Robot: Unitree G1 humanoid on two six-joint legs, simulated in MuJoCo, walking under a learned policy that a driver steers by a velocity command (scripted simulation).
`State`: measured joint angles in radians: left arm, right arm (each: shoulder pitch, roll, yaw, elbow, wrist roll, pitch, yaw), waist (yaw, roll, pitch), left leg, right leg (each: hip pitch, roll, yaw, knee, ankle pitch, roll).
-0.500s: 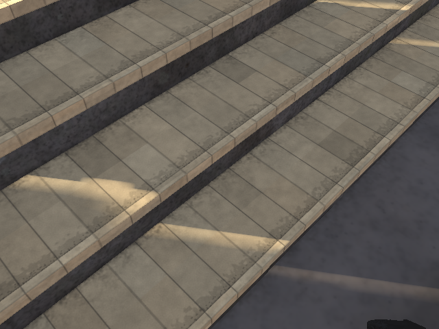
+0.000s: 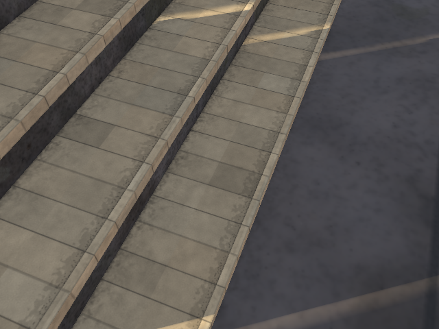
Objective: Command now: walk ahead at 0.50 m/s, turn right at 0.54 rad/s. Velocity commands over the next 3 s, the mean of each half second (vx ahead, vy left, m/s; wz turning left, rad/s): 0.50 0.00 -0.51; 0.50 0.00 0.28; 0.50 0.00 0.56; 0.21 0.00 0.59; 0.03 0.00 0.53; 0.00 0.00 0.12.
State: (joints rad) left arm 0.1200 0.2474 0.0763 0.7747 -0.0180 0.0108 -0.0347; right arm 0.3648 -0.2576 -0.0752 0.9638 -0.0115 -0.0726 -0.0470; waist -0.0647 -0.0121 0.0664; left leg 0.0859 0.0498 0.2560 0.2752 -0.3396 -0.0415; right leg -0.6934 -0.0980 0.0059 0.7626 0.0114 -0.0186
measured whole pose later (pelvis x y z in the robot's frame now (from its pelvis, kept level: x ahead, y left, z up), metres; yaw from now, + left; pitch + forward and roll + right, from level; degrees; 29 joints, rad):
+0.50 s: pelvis +0.29 -0.10 +0.00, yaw -17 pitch +3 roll +1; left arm 0.41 0.17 0.01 0.83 0.00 0.01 0.03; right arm 0.14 -0.16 0.02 0.61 -0.01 -0.08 -0.01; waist -0.01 0.03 -0.03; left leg -1.17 0.09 0.01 1.82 -0.32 -0.04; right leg -0.16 0.14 0.14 0.45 -0.32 -0.12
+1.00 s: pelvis +0.58 -0.18 +0.11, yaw -4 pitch +1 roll +3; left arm -0.04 0.23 0.01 0.49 -0.02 -0.06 -0.01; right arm 0.51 -0.20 -0.05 0.81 0.03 -0.09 -0.09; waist -0.07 -0.03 -0.02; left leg -0.37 -0.06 -0.11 0.94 -0.61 0.06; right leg -0.52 -0.06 0.08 0.77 0.01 0.06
